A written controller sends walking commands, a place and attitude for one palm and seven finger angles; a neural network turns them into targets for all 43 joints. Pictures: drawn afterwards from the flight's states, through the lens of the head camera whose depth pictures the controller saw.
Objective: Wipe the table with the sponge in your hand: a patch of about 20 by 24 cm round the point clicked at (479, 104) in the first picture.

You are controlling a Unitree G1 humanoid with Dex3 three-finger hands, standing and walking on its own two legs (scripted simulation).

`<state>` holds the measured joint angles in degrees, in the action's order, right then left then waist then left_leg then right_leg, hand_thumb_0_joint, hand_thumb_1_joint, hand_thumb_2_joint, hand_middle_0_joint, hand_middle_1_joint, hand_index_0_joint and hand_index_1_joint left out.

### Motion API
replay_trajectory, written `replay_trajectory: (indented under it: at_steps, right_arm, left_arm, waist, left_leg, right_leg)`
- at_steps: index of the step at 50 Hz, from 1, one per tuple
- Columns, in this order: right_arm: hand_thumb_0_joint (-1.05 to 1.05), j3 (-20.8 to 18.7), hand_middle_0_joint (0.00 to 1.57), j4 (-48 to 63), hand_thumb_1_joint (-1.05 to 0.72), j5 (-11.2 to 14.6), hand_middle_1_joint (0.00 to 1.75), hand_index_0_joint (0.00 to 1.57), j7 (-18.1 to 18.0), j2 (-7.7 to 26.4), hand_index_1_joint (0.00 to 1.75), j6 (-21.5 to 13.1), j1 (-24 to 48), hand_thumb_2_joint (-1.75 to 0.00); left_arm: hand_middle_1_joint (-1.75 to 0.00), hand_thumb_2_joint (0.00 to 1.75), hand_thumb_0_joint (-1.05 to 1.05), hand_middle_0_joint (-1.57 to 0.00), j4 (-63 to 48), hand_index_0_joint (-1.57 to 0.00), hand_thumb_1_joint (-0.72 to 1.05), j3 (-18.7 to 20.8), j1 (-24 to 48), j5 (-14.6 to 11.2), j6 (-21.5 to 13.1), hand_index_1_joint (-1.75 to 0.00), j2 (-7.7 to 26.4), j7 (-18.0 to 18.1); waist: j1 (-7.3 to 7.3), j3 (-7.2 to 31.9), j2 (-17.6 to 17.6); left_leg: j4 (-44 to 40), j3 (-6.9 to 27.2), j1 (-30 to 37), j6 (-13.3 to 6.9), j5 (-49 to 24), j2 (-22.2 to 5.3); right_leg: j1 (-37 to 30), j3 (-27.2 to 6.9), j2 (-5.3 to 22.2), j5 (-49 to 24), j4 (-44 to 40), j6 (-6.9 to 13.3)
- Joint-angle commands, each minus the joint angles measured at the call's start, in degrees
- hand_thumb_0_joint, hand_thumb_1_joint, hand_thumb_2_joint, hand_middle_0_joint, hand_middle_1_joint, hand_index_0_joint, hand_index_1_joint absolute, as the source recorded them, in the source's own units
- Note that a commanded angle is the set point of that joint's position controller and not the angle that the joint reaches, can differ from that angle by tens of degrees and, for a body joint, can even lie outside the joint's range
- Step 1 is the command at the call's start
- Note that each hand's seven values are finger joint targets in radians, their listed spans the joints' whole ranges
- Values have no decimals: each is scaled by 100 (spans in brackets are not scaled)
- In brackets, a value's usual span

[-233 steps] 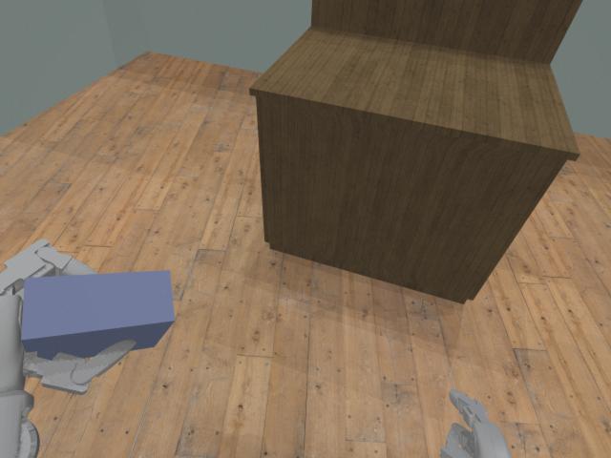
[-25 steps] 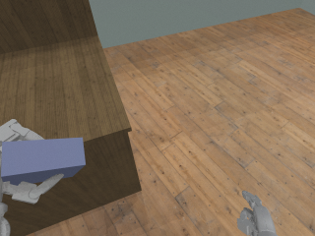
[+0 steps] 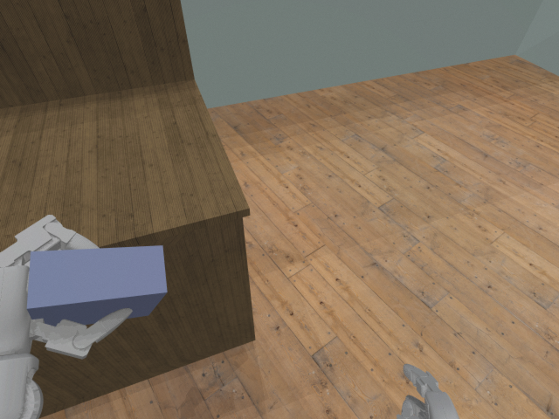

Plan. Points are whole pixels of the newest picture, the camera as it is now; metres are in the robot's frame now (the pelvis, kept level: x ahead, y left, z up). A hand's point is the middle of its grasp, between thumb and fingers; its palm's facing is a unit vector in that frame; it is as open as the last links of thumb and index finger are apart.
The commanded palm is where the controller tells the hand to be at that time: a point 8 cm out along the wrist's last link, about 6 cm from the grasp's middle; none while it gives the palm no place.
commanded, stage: come to a stop and stand still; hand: left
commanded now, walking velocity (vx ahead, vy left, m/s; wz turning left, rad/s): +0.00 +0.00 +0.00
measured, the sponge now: (118, 287) +0.23 +0.19 +0.15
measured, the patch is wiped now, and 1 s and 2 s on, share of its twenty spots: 0.00 0.00 0.00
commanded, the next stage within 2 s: look again from close up in 0.38 s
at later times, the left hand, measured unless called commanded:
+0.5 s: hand (49, 291) +0.20 +0.24 +0.18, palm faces +0.39 -0.79 -0.46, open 9.4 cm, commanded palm +0.14 +0.28 +0.18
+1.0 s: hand (2, 240) +0.25 +0.30 +0.20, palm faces +0.47 -0.82 -0.32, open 9.4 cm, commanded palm +0.19 +0.33 +0.18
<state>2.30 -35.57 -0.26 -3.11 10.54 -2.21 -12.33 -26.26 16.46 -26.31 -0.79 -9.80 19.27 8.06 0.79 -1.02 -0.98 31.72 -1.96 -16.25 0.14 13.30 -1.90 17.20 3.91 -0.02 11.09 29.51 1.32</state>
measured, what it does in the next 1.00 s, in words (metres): shifts its weight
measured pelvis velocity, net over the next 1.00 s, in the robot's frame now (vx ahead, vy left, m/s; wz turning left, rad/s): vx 0.03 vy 0.04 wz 0.01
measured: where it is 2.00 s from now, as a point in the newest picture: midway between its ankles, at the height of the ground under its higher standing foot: outside the picture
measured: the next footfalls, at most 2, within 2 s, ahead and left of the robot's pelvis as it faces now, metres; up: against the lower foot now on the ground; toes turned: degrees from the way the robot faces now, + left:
left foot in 1.48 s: +0.18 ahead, +0.15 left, +0.00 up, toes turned +0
right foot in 1.76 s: +0.27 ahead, -0.03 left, +0.00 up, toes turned -10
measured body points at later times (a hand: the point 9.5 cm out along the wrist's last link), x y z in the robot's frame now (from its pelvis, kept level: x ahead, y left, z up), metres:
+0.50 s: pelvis -0.02 +0.00 +0.00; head -0.01 +0.01 +0.45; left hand +0.18 +0.28 +0.20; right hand +0.14 -0.23 -0.08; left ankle +0.04 +0.12 -0.73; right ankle +0.06 -0.11 -0.73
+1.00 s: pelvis +0.03 +0.04 +0.00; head +0.04 +0.07 +0.45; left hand +0.22 +0.35 +0.21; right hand +0.21 -0.16 -0.06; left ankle +0.04 +0.12 -0.73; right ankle +0.06 -0.10 -0.73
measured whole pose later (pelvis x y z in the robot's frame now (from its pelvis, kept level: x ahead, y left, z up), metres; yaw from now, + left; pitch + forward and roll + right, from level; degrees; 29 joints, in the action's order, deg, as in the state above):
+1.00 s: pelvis +0.03 +0.04 +0.00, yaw +1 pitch -1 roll -1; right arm 2.6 -33.5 -0.2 0.2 9.6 -10.5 -13.7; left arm -26.5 23.3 -19.3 -1.7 -16.3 21.4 6.1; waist -2.2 -1.4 2.6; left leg 30.6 -2.0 -13.6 -3.6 16.2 1.9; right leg 14.2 -1.5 0.4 12.9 27.8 -0.1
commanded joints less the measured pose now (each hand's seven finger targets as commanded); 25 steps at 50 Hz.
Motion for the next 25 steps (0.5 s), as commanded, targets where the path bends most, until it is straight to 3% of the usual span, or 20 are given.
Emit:
replay_trajectory:
  at_steps: [1, 2, 3, 6, 9, 11, 13, 15, 17, 20, 22, 23, 24, 25]
  right_arm:
    - [0, -304, 20, 1022, -90, 22, 30, 20, -123, 727, 30, -295, 568, -90]
    - [0, -319, 20, 1056, -90, 37, 30, 20, -131, 736, 30, -311, 584, -90]
    - [0, -348, 20, 1028, -90, 52, 30, 20, -145, 731, 30, -348, 523, -90]
    - [0, -408, 20, 923, -90, 83, 30, 20, -139, 774, 30, -475, 404, -90]
    - [0, -393, 20, 852, -90, 75, 30, 20, -118, 774, 30, -550, 404, -90]
    - [0, -403, 20, 809, -90, 59, 30, 20, -112, 774, 30, -533, 430, -90]
    - [0, -429, 20, 780, -90, 39, 30, 20, -128, 791, 30, -513, 427, -90]
    - [0, -403, 20, 735, -90, 4, 30, 20, -136, 738, 30, -515, 430, -90]
    - [0, -408, 20, 749, -90, -16, 30, 20, -140, 756, 30, -507, 478, -90]
    - [0, -389, 20, 868, -90, 16, 30, 20, -143, 734, 30, -496, 473, -90]
    - [0, -398, 20, 950, -90, 44, 30, 20, -124, 750, 30, -468, 473, -90]
    - [0, -375, 20, 963, -90, 37, 30, 20, -124, 736, 30, -469, 488, -90]
    - [0, -510, 20, 850, -90, -243, 30, 20, -119, 931, 30, -876, -332, -90]
    - [0, -237, 20, 692, -90, 57, 30, 20, -52, 173, 30, -881, 73, -90]
  left_arm:
    - [-160, 130, 0, -120, -1399, -120, 10, 1068, 230, -46, -441, -160, 1147, 202]
    - [-160, 130, 0, -120, -1352, -120, 10, 1027, 338, -28, -435, -160, 1073, 184]
    - [-160, 130, 0, -120, -1274, -120, 10, 967, 349, -12, -465, -160, 1014, 194]
    - [-160, 130, 0, -120, -939, -120, 10, 805, 267, -5, -453, -160, 866, 194]
    - [-160, 130, 0, -120, -872, -120, 10, 671, 379, 29, -428, -160, 808, 172]
    - [-160, 130, 0, -120, -910, -120, 10, 594, 647, 78, -392, -160, 829, 171]
    - [-160, 130, 0, -120, -1120, -120, 10, 586, 986, 92, -363, -160, 965, 191]
    - [-160, 130, 0, -120, -1220, -120, 10, 713, 960, 81, -371, -160, 1087, 237]
    - [-160, 130, 0, -120, -1468, -120, 10, 913, 1007, 58, -400, -160, 1260, 256]
    - [-160, 130, 0, -120, -1345, -120, 10, 983, 404, 7, -456, -160, 1152, 262]
    - [-160, 130, 0, -120, -1270, -120, 10, 996, 285, 13, -463, -160, 1054, 214]
    - [-160, 130, 0, -120, -1289, -120, 10, 927, 267, 23, -468, -160, 990, 218]
    - [-160, 130, 0, -120, -2694, -120, 10, 4512, 6354, 787, -1173, -160, 6068, 93]
    - [-160, 130, 0, -120, 767, -120, 10, 1755, 3059, 96, -855, -160, 2287, -199]
  waist:
    - [-129, 278, -919]
    - [-133, 210, -1083]
    - [-129, 210, -1034]
    - [-84, 536, -440]
    - [-67, 461, -54]
    - [-67, 186, 228]
    - [-30, 53, 521]
    - [-25, 248, 459]
    - [-40, 428, 46]
    - [-124, 412, -501]
    - [-127, 295, -732]
    - [-119, 151, -784]
    - [-469, -132, 578]
    - [-139, 970, 1043]
  left_leg:
    - [-1897, 962, -1082, -254, 2065, -768]
    - [-2169, 1147, -1434, -296, 2310, -921]
    - [-2116, 1178, -1508, -368, 2154, -1002]
    - [-1270, 643, -704, -267, 803, -703]
    - [-888, 340, -557, -120, 1049, -372]
    - [-613, 217, -541, -92, 1569, -218]
    - [-177, 149, -239, -49, 1451, -53]
    - [0, 158, 129, -75, 977, -1]
    - [-311, 268, 194, -69, 756, -44]
    - [-1286, 674, -539, -176, 1388, -414]
    - [-1660, 806, -1080, -185, 2129, -560]
    - [-1730, 873, -1258, -220, 2115, -625]
    - [-145, 122, -1344, -333, 346, -361]
    - [434, 200, -188, -201, 49, 287]
  right_leg:
    - [-825, -416, 158, 1473, -279, -167]
    - [-1065, -261, 29, 1170, 149, -200]
    - [-1237, -222, 9, 812, 268, -212]
    - [-1067, -400, 135, 233, -349, -190]
    - [-637, -900, 420, 724, -817, -84]
    - [-13, -1217, 609, 2034, -1271, -14]
    - [539, -1414, 798, 2731, -1611, 99]
    - [601, -1371, 889, 2437, -1597, 166]
    - [367, -1148, 746, 1941, -1321, 135]
    - [-445, -785, 283, 1552, -780, -65]
    - [-732, -651, 141, 1669, -520, -117]
    - [-826, -573, 72, 1372, -386, -128]
    - [-298, -1334, 624, 130, -1026, -240]
    - [-192, -1392, 932, 176, -983, 229]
